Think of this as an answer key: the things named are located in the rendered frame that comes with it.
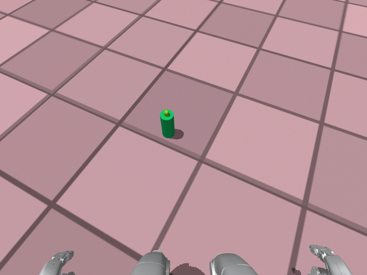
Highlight right robot hand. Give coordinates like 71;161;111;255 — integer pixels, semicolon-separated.
307;245;352;275

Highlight left robot hand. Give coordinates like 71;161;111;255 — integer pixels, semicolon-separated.
39;250;75;275

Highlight bottle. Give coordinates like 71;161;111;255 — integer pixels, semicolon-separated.
160;109;175;138

